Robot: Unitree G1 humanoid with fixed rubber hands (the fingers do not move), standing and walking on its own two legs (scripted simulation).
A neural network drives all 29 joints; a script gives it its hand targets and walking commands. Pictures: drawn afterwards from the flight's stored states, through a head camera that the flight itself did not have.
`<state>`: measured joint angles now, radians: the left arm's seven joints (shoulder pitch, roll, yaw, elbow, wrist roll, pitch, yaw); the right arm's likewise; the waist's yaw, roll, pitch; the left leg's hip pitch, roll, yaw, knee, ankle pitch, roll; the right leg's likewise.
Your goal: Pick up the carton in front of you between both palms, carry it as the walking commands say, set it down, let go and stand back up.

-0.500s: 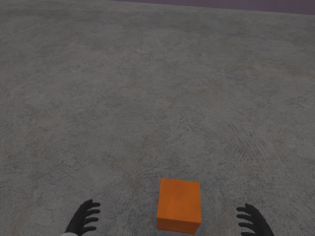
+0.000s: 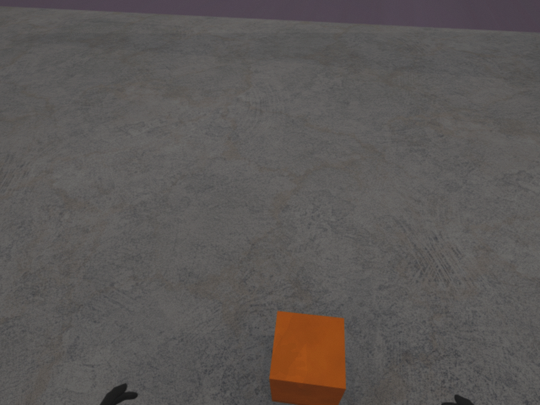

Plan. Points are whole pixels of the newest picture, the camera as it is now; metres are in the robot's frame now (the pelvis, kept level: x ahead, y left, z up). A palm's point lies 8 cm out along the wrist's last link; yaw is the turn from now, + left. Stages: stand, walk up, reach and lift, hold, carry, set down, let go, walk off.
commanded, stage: stand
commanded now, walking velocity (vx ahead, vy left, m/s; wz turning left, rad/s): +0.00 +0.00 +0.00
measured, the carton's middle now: (306, 361) +0.41 -0.06 -0.64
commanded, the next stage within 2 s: none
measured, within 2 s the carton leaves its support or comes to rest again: neither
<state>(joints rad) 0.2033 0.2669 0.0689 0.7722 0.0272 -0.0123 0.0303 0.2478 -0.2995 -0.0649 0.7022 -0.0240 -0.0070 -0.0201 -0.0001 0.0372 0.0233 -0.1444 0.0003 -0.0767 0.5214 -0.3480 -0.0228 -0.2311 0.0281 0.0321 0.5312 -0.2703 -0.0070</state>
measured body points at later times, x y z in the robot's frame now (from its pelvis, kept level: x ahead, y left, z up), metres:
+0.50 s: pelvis -0.02 +0.00 +0.00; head -0.02 -0.01 +0.45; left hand +0.10 +0.29 -0.10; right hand +0.08 -0.29 -0.11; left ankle -0.04 +0.14 -0.73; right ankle +0.01 -0.12 -0.73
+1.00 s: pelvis -0.03 +0.01 +0.01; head -0.03 +0.00 +0.45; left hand +0.09 +0.30 -0.10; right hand +0.07 -0.29 -0.11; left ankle -0.04 +0.14 -0.73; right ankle +0.01 -0.12 -0.73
